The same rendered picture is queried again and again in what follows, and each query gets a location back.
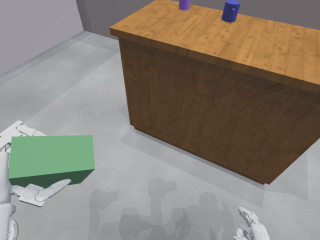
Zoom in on left robot forearm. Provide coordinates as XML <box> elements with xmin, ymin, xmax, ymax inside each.
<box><xmin>0</xmin><ymin>203</ymin><xmax>19</xmax><ymax>240</ymax></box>

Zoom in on sponge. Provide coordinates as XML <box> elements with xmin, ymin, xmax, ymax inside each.
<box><xmin>8</xmin><ymin>135</ymin><xmax>95</xmax><ymax>189</ymax></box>

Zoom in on robot right hand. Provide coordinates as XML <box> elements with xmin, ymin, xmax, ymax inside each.
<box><xmin>233</xmin><ymin>206</ymin><xmax>271</xmax><ymax>240</ymax></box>

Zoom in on table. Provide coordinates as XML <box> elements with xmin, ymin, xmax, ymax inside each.
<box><xmin>109</xmin><ymin>0</ymin><xmax>320</xmax><ymax>185</ymax></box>

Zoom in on robot left hand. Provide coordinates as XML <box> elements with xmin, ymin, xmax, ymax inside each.
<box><xmin>0</xmin><ymin>120</ymin><xmax>71</xmax><ymax>207</ymax></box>

